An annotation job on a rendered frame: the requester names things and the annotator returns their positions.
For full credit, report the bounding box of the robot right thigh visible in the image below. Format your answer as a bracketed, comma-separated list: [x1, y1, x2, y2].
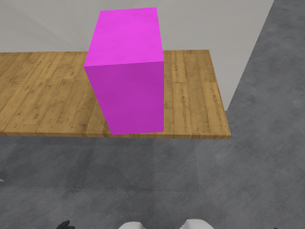
[179, 219, 214, 229]

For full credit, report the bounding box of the table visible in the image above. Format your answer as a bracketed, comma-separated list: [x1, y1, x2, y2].
[0, 50, 231, 181]

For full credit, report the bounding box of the carton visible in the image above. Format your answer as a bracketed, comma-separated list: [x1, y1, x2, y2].
[83, 7, 164, 135]

